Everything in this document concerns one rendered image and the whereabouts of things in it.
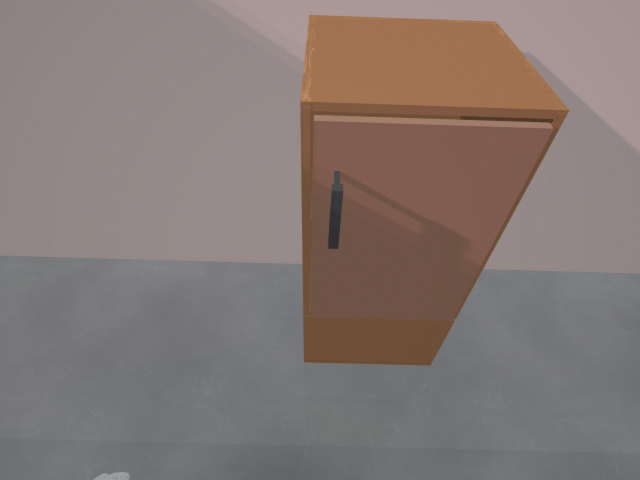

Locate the handle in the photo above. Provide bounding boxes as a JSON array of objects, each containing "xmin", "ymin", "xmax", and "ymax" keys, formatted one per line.
[{"xmin": 328, "ymin": 171, "xmax": 343, "ymax": 249}]

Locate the cupboard door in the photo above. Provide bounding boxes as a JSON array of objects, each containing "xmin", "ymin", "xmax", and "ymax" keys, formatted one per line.
[{"xmin": 311, "ymin": 115, "xmax": 554, "ymax": 321}]

